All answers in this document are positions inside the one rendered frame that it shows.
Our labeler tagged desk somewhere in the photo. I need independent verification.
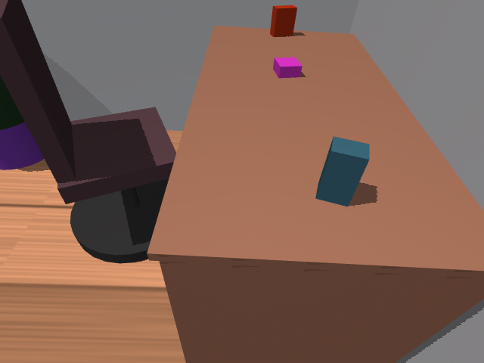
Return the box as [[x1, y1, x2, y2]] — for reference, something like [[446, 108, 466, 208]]
[[147, 26, 484, 363]]

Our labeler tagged potted plant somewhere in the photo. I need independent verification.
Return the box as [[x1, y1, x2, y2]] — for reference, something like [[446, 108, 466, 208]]
[[0, 76, 44, 170]]

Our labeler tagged office chair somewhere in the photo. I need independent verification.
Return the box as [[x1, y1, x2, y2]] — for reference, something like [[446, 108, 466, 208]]
[[0, 0, 176, 263]]

